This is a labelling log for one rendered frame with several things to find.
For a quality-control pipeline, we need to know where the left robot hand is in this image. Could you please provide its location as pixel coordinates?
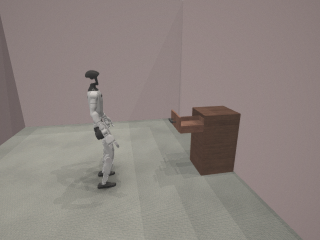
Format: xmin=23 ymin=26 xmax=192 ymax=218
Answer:
xmin=103 ymin=117 xmax=114 ymax=129

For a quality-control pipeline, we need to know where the robot right shin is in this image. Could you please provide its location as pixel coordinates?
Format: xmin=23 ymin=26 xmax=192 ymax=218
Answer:
xmin=102 ymin=157 xmax=115 ymax=185

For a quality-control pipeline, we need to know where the right robot hand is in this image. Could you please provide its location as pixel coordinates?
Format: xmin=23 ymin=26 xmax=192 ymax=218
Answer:
xmin=105 ymin=134 xmax=119 ymax=151

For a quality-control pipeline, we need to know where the right robot foot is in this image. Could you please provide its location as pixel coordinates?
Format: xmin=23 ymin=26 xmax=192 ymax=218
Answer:
xmin=97 ymin=181 xmax=116 ymax=189

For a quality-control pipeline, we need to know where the right robot upper arm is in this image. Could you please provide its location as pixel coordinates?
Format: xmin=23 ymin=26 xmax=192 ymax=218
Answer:
xmin=89 ymin=91 xmax=99 ymax=118

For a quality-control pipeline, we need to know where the handle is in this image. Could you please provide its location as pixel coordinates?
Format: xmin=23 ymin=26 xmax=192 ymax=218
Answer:
xmin=168 ymin=118 xmax=176 ymax=124

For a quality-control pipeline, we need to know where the drawer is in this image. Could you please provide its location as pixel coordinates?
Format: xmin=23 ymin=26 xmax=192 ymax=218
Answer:
xmin=171 ymin=109 xmax=205 ymax=134

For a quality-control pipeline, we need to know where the robot right forearm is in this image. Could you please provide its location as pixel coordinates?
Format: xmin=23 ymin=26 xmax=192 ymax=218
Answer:
xmin=92 ymin=112 xmax=109 ymax=137

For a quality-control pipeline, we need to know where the cabinet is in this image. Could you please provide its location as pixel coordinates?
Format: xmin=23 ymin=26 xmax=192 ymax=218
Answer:
xmin=190 ymin=106 xmax=241 ymax=176

